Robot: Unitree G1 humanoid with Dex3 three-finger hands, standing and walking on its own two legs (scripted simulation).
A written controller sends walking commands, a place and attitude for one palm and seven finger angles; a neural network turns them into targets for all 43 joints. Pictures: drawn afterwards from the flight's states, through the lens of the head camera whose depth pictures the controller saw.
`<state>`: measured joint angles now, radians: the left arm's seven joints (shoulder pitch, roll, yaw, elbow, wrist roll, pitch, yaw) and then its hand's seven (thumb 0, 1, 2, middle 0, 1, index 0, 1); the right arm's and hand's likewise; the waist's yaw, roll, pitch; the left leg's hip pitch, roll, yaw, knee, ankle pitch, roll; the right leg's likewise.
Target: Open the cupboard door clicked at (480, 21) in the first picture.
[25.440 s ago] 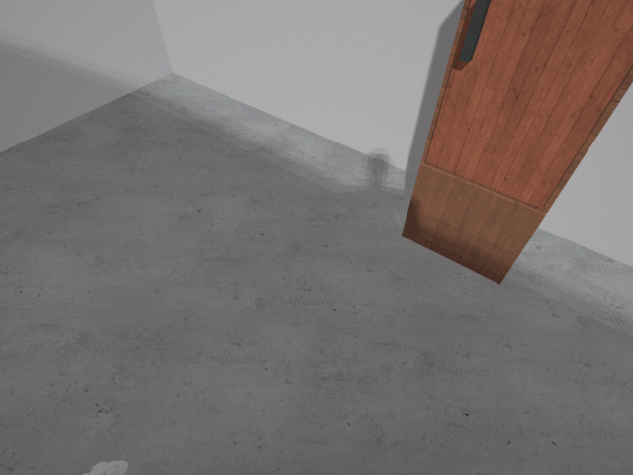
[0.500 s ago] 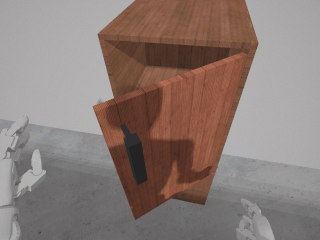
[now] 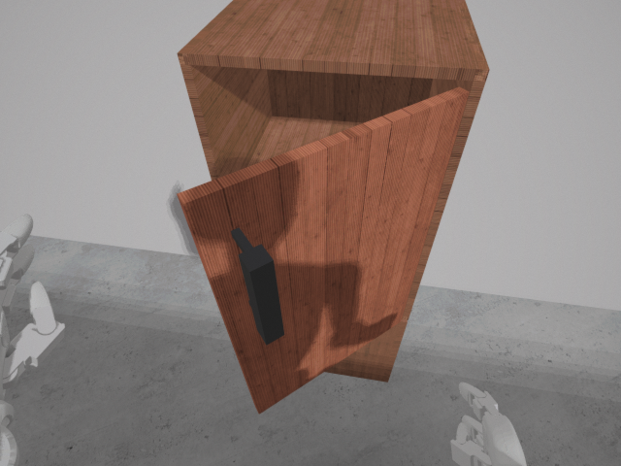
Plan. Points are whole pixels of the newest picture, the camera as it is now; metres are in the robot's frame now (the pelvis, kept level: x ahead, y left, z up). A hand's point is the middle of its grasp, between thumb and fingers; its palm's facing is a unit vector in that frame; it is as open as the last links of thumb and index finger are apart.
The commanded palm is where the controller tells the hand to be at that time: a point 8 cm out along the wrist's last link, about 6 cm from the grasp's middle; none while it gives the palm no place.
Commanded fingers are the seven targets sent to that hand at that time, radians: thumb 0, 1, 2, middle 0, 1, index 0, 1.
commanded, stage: step back with the hand held close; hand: left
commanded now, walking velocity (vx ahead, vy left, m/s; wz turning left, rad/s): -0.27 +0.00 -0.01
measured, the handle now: (255, 286) +0.29 +0.10 +0.11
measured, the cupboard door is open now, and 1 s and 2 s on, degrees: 43 43 43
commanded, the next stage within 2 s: stop stepping back and stand still in 1.04 s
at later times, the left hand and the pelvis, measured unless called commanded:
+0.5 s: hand (15, 406) +0.13 +0.27 +0.15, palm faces +0.41 -0.77 -0.48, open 7.4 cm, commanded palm +0.07 +0.31 +0.17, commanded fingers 0.00 0.90 0.90 -0.20 -0.30 -0.20 -0.30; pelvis -0.08 +0.02 -0.02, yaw -1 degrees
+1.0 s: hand out of the picture +0.04 +0.29 +0.16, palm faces +0.37 -0.77 -0.52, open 7.4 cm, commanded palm -0.03 +0.33 +0.17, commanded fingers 0.00 0.90 0.90 -0.20 -0.30 -0.20 -0.30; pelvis -0.17 +0.03 -0.01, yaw +1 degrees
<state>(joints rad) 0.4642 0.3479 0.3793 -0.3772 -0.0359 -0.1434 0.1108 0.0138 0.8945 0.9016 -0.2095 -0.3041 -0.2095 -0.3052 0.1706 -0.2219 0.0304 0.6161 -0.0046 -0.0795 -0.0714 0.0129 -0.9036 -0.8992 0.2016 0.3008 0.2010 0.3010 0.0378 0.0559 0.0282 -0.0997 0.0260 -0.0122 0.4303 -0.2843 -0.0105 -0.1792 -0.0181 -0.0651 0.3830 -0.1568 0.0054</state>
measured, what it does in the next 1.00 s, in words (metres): walks backwards: right foot, then left foot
